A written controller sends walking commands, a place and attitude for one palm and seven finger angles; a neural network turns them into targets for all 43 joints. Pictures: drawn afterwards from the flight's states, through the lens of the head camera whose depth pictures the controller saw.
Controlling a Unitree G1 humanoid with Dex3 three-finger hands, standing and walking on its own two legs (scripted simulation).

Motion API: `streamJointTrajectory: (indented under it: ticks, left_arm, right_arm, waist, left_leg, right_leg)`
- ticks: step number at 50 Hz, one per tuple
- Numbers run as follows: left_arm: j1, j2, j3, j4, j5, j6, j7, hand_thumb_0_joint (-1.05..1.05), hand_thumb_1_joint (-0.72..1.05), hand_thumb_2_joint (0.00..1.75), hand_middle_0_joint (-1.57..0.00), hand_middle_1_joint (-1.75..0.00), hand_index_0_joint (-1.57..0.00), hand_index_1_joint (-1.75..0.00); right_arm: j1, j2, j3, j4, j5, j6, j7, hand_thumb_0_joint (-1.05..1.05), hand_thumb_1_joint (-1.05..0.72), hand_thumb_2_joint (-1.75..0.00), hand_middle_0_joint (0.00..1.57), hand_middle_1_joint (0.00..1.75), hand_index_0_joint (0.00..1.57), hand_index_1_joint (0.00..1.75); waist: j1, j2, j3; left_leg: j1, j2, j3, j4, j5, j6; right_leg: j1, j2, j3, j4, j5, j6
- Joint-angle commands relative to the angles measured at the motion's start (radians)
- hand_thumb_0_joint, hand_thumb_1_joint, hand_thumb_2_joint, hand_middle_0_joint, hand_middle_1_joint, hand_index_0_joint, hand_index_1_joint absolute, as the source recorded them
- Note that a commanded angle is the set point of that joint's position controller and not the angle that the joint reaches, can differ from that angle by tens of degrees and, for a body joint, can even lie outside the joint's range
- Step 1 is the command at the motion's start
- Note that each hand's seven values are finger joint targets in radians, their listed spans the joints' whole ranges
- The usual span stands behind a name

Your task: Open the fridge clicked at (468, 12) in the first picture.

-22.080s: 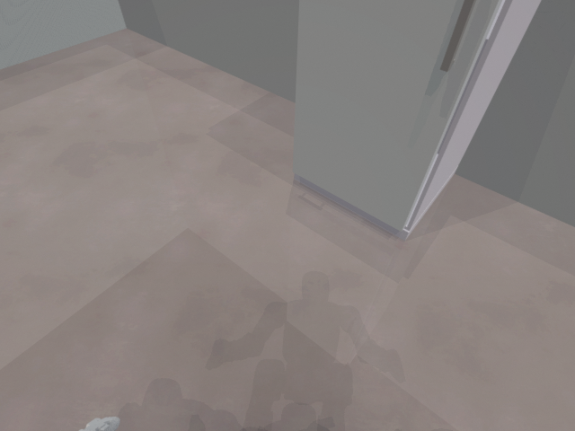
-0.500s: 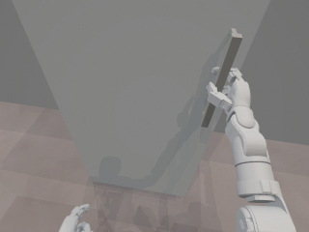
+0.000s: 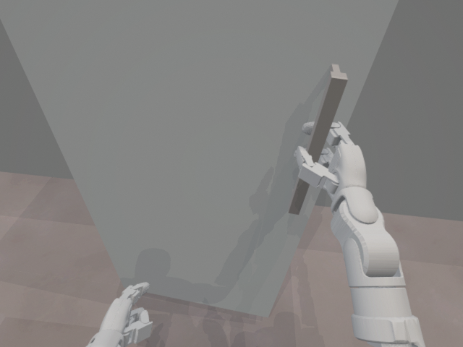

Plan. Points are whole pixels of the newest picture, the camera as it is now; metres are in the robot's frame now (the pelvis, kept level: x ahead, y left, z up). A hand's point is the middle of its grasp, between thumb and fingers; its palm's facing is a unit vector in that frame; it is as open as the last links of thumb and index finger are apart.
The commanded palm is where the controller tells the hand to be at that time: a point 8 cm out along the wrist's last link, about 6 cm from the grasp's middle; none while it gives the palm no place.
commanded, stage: walk backward, drawing the door open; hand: right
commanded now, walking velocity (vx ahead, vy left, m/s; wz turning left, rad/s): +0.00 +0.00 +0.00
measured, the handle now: (311, 149) +0.41 -0.12 +0.18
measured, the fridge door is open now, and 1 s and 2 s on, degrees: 5 30 51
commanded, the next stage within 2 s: none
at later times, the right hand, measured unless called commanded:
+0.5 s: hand (289, 238) +0.22 -0.05 +0.17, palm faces -0.03 +0.98 -0.18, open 7.5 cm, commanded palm +0.19 -0.11 +0.19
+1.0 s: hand (240, 303) +0.14 +0.01 +0.17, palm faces +0.18 +0.96 -0.22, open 7.8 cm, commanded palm +0.10 -0.03 +0.19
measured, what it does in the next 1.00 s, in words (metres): steps to the left, turning right: right foot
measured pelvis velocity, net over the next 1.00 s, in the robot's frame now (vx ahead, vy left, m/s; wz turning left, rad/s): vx -0.12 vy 0.15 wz -0.31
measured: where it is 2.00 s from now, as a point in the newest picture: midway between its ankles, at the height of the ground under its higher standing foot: outside the picture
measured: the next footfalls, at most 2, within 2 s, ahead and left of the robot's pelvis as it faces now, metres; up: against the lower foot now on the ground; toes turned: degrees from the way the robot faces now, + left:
right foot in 0.98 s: -0.10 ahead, -0.01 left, -0.01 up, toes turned -26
left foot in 1.18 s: -0.01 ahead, +0.39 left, +0.00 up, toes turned -30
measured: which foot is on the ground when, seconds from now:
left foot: down 0.00-0.96, up 0.98-1.00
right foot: down 0.00-0.80, up 0.82-0.96, down 0.98-1.00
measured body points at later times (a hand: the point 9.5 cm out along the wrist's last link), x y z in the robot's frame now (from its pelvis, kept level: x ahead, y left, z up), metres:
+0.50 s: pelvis -0.05 +0.02 +0.00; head -0.04 +0.05 +0.44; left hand +0.12 +0.23 -0.11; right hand +0.22 -0.11 +0.18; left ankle -0.01 +0.10 -0.74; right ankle -0.06 -0.10 -0.74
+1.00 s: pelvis -0.12 +0.15 -0.02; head -0.06 +0.15 +0.42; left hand +0.09 +0.32 -0.13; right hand +0.13 -0.04 +0.18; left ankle -0.05 +0.15 -0.72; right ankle -0.13 +0.01 -0.75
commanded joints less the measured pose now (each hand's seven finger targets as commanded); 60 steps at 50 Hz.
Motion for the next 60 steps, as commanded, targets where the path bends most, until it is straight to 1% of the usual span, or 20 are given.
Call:
streamJointTrajectory:
  ticks: [1,4,5,8,19,30,37,39,40,41,44,46,47,48,49,50,51,56,58,60]
  left_arm:
    - [-0.17,0.094,0.037,-0.195,0.002,-0.03,-0.018,0.0,0.9,0.9,-0.2,-0.3,-0.2,-0.3]
    - [-0.196,0.082,0.03,-0.222,0.001,-0.022,-0.031,0.0,0.9,0.9,-0.2,-0.3,-0.2,-0.3]
    - [-0.168,0.115,0.037,-0.234,0.019,-0.014,0.011,0.0,0.9,0.9,-0.2,-0.3,-0.2,-0.3]
    - [-0.14,0.086,0.036,-0.195,0.04,0.003,0.032,0.0,0.9,0.9,-0.2,-0.3,-0.2,-0.3]
    - [-0.154,0.054,0.045,-0.231,0.063,-0.017,0.03,0.0,0.9,0.9,-0.2,-0.3,-0.2,-0.3]
    - [-0.085,0.013,0.072,-0.188,0.042,-0.122,0.026,0.0,0.9,0.9,-0.2,-0.3,-0.2,-0.3]
    - [-0.178,0.036,0.096,-0.171,0.054,-0.166,0.04,0.0,0.9,0.9,-0.2,-0.3,-0.2,-0.3]
    - [-0.212,0.021,0.103,-0.159,0.051,-0.181,0.036,0.0,0.9,0.9,-0.2,-0.3,-0.2,-0.3]
    - [-0.175,-0.005,0.104,-0.147,0.044,-0.18,0.034,0.0,0.9,0.9,-0.2,-0.3,-0.2,-0.3]
    - [-0.151,-0.005,0.111,-0.142,0.041,-0.181,0.027,0.0,0.9,0.9,-0.2,-0.3,-0.2,-0.3]
    - [-0.045,-0.022,0.097,-0.106,0.063,-0.2,0.034,0.0,0.9,0.9,-0.2,-0.3,-0.2,-0.3]
    - [-0.037,-0.028,0.093,-0.091,0.038,-0.242,0.039,0.0,0.9,0.9,-0.2,-0.3,-0.2,-0.3]
    - [0.009,-0.019,0.09,-0.073,0.031,-0.275,0.045,0.0,0.9,0.9,-0.2,-0.3,-0.2,-0.3]
    - [-0.001,0.037,0.101,-0.084,0.04,-0.297,0.044,0.0,0.9,0.9,-0.2,-0.3,-0.2,-0.3]
    - [-0.141,0.091,0.108,-0.172,0.098,-0.273,0.029,0.0,0.9,0.9,-0.2,-0.3,-0.2,-0.3]
    - [-0.172,0.148,0.133,-0.162,0.05,-0.23,0.032,0.0,0.9,0.9,-0.2,-0.3,-0.2,-0.3]
    - [-0.112,0.11,0.149,-0.163,0.034,-0.215,0.015,0.0,0.9,0.9,-0.2,-0.3,-0.2,-0.3]
    - [-0.134,0.078,0.124,-0.102,0.016,-0.235,0.01,0.0,0.9,0.9,-0.2,-0.3,-0.2,-0.3]
    - [-0.13,0.002,0.113,-0.102,0.006,-0.233,0.017,0.0,0.9,0.9,-0.2,-0.3,-0.2,-0.3]
    - [-0.128,-0.01,0.101,-0.1,0.021,-0.258,0.039,0.0,0.9,0.9,-0.2,-0.3,-0.2,-0.3]
  right_arm:
    - [-0.061,-0.08,0.004,-0.432,-0.003,-0.047,0.033,0.0,-0.9,-0.9,0.45,1.4,0.45,1.4]
    - [0.016,-0.082,0.029,-0.628,-0.004,-0.025,0.03,0.0,-0.9,-0.9,0.45,1.4,0.45,1.4]
    - [-0.345,-0.335,-0.006,-0.718,-0.066,-0.226,0.017,0.0,-0.9,-0.9,0.45,1.4,0.45,1.4]
    - [0.027,-0.175,0.077,-0.542,-0.083,-0.358,0.024,0.0,-0.9,-0.9,0.45,1.4,0.45,1.4]
    - [0.169,-0.177,0.085,-0.722,-0.132,-0.516,0.01,0.0,-0.9,-0.9,0.45,1.4,0.45,1.4]
    - [0.203,-0.197,0.087,-0.811,-0.151,-0.554,0.0,0.0,-0.9,-0.9,0.45,1.4,0.45,1.4]
    - [0.166,-0.229,0.033,-0.833,-0.165,-0.557,0.004,0.0,-0.9,-0.9,0.45,1.4,0.45,1.4]
    - [0.188,-0.221,0.013,-0.836,-0.167,-0.555,0.005,0.0,-0.9,-0.9,0.45,1.4,0.45,1.4]
    - [0.156,-0.231,0.022,-0.875,-0.172,-0.54,-0.003,0.0,-0.9,-0.9,0.45,1.4,0.45,1.4]
    - [0.076,-0.243,0.013,-0.957,-0.177,-0.533,-0.007,0.0,-0.9,-0.9,0.45,1.4,0.45,1.4]
    - [0.12,-0.199,0.046,-0.871,-0.199,-0.528,0.018,0.0,-0.9,-0.9,0.45,1.4,0.45,1.4]
    - [0.07,-0.177,0.1,-0.871,-0.199,-0.543,0.03,0.0,-0.9,-0.9,0.45,1.4,0.45,1.4]
    - [0.045,-0.164,0.125,-0.864,-0.194,-0.551,0.027,0.0,-0.9,-0.9,0.45,1.4,0.45,1.4]
    - [0.04,-0.141,0.154,-0.832,-0.178,-0.558,0.027,0.0,-0.9,-0.9,0.45,1.4,0.45,1.4]
    - [0.058,-0.158,0.123,-0.774,-0.204,-0.573,0.018,0.0,-0.9,-0.9,0.45,1.4,0.45,1.4]
    - [0.095,-0.201,0.063,-0.721,-0.206,-0.561,0.021,0.0,-0.9,-0.9,0.45,1.4,0.45,1.4]
    - [0.038,-0.203,0.039,-0.843,-0.188,-0.567,0.038,0.0,-0.9,-0.9,0.45,1.4,0.45,1.4]
    - [0.0,-0.119,0.114,-0.721,-0.165,-0.541,0.053,0.0,-0.9,-0.9,0.45,1.4,0.45,1.4]
    - [-0.028,-0.197,0.067,-0.758,-0.166,-0.559,0.06,0.0,-0.9,-0.9,0.45,1.4,0.45,1.4]
    - [0.019,-0.257,-0.039,-0.808,-0.167,-0.56,0.051,0.0,-0.9,-0.9,0.45,1.4,0.45,1.4]
  waist:
    - [-0.066,0.092,-0.287]
    - [-0.064,0.08,-0.283]
    - [0.05,0.08,-0.106]
    - [0.042,0.12,-0.129]
    - [0.04,0.02,-0.18]
    - [0.08,0.096,-0.186]
    - [0.051,-0.099,-0.098]
    - [0.011,0.072,-0.129]
    - [0.025,0.322,-0.166]
    - [0.012,0.338,-0.212]
    - [0.063,0.132,-0.155]
    - [0.084,0.231,-0.121]
    - [0.131,0.16,-0.117]
    - [0.179,-0.261,-0.093]
    - [0.069,-0.374,-0.107]
    - [0.03,-0.082,-0.124]
    - [0.065,-0.011,-0.148]
    - [0.04,-0.029,-0.16]
    - [0.043,0.264,-0.132]
    - [-0.003,0.328,-0.141]
  left_leg:
    - [0.266,0.031,-0.037,0.053,0.635,0.003]
    - [0.265,0.03,-0.041,0.059,0.636,0.001]
    - [0.035,0.093,-0.144,-0.036,0.599,-0.035]
    - [-0.051,0.092,-0.092,-0.038,0.368,-0.026]
    - [-0.024,0.044,-0.063,0.106,0.198,-0.051]
    - [-0.048,0.148,-0.052,-0.07,0.131,-0.009]
    - [0.023,0.052,-0.179,0.388,-0.122,-0.042]
    - [0.167,0.114,-0.267,0.089,-0.096,-0.007]
    - [0.083,0.217,-0.295,-0.173,-0.156,0.038]
    - [-0.035,0.354,-0.322,-0.262,-0.321,0.107]
    - [-0.042,0.2,0.024,-0.193,-0.002,-0.068]
    - [-0.097,0.106,0.173,-0.124,0.288,-0.165]
    - [-0.188,0.039,0.203,0.095,0.441,-0.196]
    - [-0.36,-0.032,0.136,0.7,0.226,-0.255]
    - [-0.415,0.062,-0.213,1.082,-0.213,-0.111]
    - [-0.387,0.091,-0.348,1.065,-0.217,-0.073]
    - [-0.417,0.078,-0.333,0.962,-0.299,-0.065]
    - [0.136,-0.03,0.042,0.098,-0.136,-0.061]
    - [0.025,0.224,-0.171,-0.13,-0.047,0.068]
    - [0.118,0.353,-0.174,0.024,0.563,0.183]
  right_leg:
    - [-0.008,-0.007,0.045,0.027,0.575,-0.003]
    - [-0.009,-0.007,0.049,0.029,0.565,-0.005]
    - [-0.054,-0.038,0.04,0.106,0.459,-0.034]
    - [0.008,-0.064,0.098,0.071,0.393,-0.039]
    - [-0.059,-0.171,0.201,-0.015,0.558,-0.059]
    - [-0.082,-0.046,0.079,0.108,0.249,-0.022]
    - [-0.423,-0.353,0.552,-0.16,0.079,-0.177]
    - [-0.51,-0.246,0.358,0.016,-0.022,-0.104]
    - [-0.41,-0.023,0.101,0.296,-0.11,-0.015]
    - [-0.358,0.038,0.003,0.629,-0.207,0.029]
    - [-0.29,0.001,-0.094,0.686,-0.18,0.048]
    - [-0.065,-0.016,-0.169,0.363,-0.208,0.026]
    - [0.083,-0.038,-0.134,0.054,-0.149,-0.001]
    - [0.138,-0.282,0.202,-0.336,0.04,-0.103]
    - [-0.062,-0.669,0.737,-0.194,0.308,-0.207]
    - [-0.098,-0.645,0.668,-0.126,0.397,-0.206]
    - [-0.064,-0.553,0.556,-0.048,0.359,-0.209]
    - [-0.323,-0.152,0.139,0.061,-0.18,0.0]
    - [-0.371,0.016,-0.034,0.547,-0.191,0.074]
    - [-0.541,-0.022,0.023,0.838,-0.355,0.05]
